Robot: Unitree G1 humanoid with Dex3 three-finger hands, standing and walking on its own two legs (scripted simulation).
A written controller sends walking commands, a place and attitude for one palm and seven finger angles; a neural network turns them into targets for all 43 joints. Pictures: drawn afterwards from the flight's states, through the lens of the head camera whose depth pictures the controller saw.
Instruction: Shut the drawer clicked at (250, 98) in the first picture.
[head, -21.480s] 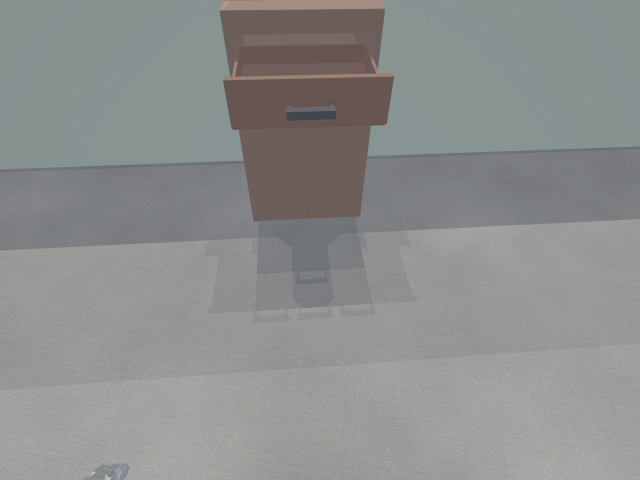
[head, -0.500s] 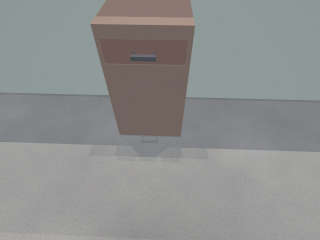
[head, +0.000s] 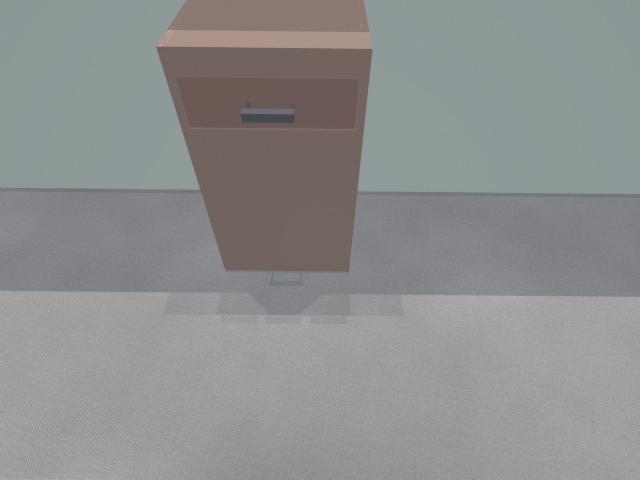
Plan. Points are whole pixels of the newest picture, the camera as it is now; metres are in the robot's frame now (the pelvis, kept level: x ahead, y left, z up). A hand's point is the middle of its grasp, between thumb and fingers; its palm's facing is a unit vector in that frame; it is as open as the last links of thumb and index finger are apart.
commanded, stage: look to check the result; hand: left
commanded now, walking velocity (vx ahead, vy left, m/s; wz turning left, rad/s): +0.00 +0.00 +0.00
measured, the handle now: (268, 111) +0.93 +0.17 -0.05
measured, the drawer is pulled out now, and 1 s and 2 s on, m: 0.00 0.00 0.00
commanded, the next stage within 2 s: stand and wait in 0.44 s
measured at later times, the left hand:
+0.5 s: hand out of the picture +0.07 +0.22 -0.16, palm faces -0.02 -0.96 -0.29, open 7.4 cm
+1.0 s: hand out of the picture +0.09 +0.23 -0.16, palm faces -0.02 -0.95 -0.31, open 7.4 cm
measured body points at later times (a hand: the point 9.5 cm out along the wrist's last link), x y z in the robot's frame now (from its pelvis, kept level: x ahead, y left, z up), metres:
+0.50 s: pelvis +0.02 -0.01 +0.00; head +0.03 -0.01 +0.45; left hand +0.07 +0.27 -0.14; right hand +0.07 -0.28 -0.15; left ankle +0.03 +0.10 -0.75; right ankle +0.00 -0.11 -0.75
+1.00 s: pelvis +0.02 -0.01 +0.00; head +0.03 -0.01 +0.45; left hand +0.09 +0.28 -0.13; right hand +0.08 -0.29 -0.14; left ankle +0.03 +0.10 -0.75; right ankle +0.00 -0.11 -0.75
